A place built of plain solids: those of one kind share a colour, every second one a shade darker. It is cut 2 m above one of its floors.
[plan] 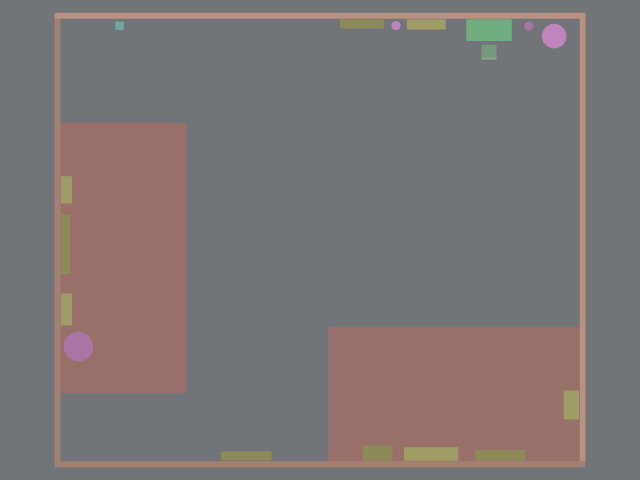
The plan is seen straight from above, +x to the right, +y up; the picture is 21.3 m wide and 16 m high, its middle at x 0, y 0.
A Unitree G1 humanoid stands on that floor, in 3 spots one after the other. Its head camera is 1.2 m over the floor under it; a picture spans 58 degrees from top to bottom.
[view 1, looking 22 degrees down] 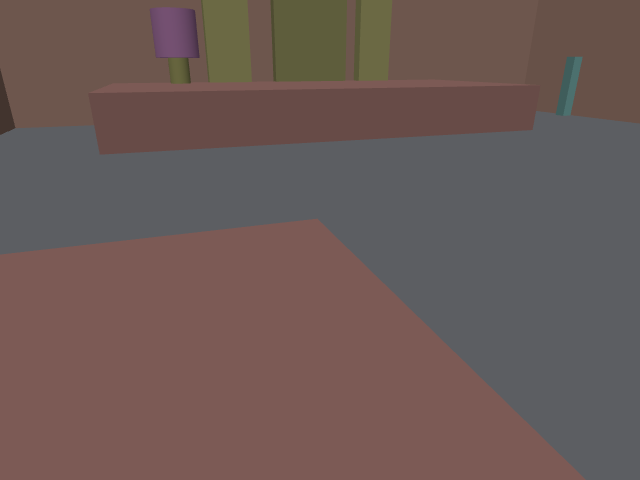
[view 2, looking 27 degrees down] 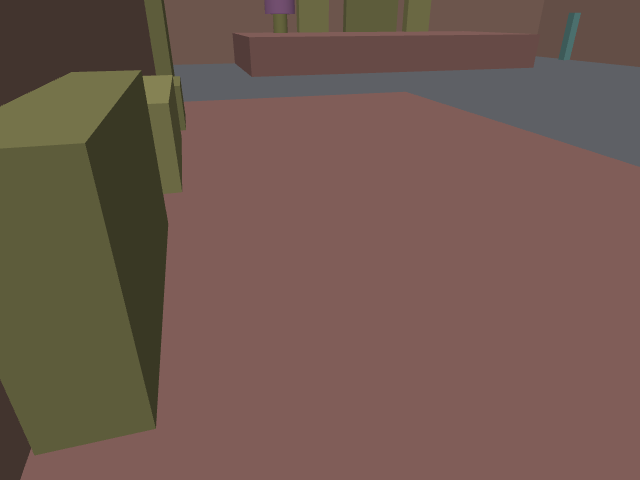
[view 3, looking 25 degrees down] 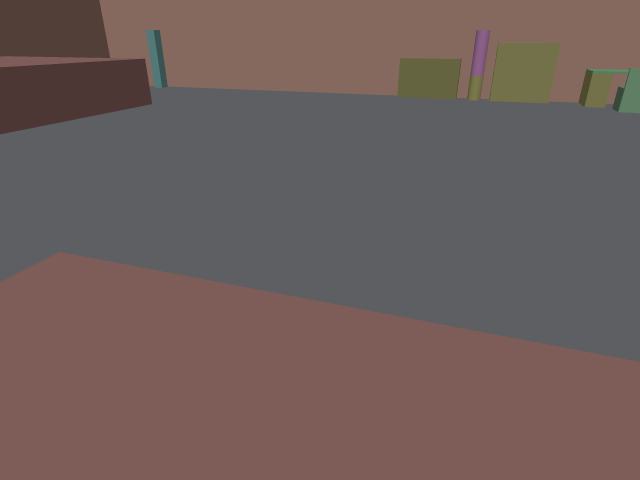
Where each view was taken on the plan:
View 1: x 3.55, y -4.00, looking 161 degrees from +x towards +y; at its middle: floor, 3.20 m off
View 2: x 7.95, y -6.75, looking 164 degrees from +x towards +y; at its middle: floor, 2.64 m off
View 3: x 2.58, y -4.64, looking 109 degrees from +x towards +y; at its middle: ground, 3.26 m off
